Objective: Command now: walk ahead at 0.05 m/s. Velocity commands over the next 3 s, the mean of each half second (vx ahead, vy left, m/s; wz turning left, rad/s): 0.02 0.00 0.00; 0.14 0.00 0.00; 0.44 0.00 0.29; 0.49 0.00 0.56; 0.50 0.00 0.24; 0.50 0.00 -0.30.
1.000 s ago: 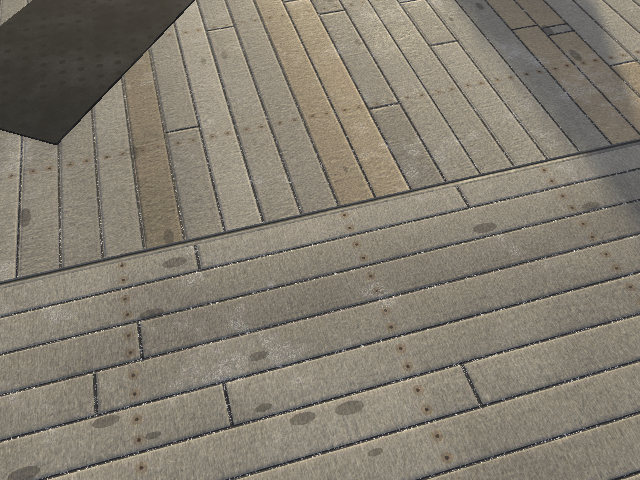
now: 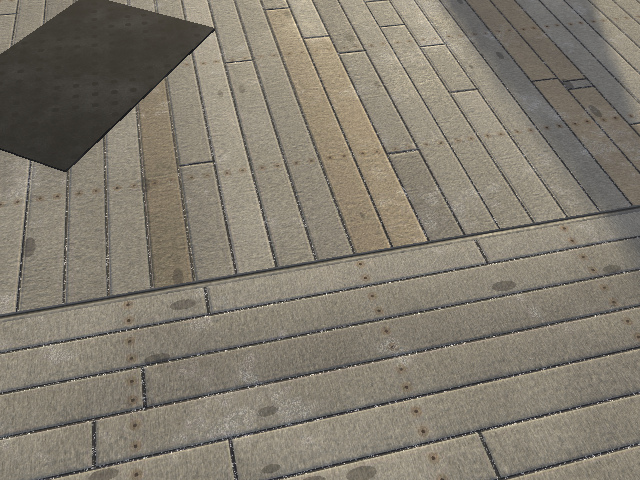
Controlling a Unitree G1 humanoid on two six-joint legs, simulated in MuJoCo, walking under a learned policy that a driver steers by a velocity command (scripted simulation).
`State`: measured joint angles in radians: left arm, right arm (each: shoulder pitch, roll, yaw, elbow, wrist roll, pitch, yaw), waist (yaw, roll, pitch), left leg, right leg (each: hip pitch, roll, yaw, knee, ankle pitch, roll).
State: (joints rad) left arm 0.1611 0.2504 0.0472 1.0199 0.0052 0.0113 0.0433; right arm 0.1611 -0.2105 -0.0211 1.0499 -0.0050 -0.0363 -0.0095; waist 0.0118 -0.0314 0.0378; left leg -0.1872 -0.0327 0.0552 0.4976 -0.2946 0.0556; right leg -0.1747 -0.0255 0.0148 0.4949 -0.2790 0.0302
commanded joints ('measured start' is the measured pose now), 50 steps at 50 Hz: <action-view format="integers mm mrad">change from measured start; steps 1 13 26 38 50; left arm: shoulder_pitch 22 -15 9 60 29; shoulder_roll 117 100 86 59 25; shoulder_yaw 17 14 8 4 21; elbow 0 59 98 114 64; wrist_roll -8 -6 -3 -12 -32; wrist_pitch -3 -5 -12 -17 -98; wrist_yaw -3 7 11 17 -37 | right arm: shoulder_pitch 7 -8 14 81 119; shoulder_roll -162 -135 -131 -164 -216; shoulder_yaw -30 -36 -30 -44 -74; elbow -33 -17 -6 4 -47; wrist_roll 5 3 0 16 40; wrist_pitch -6 25 28 32 -23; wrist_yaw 0 -8 -18 -27 -16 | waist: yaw -12 -14 -12 -31 8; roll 55 36 38 94 132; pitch -54 -48 -11 8 23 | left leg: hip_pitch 70 78 29 4 -88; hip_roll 137 97 89 118 229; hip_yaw -148 -104 -107 -181 -204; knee -120 -118 -160 -234 -326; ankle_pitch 446 411 192 -332 -192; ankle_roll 27 20 17 70 141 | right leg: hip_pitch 15 31 -2 -103 -135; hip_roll -21 -32 -29 36 -14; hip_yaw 21 17 11 -69 -110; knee -54 -100 -120 5 109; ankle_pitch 229 238 159 -141 -15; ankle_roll -24 -24 -20 -33 -51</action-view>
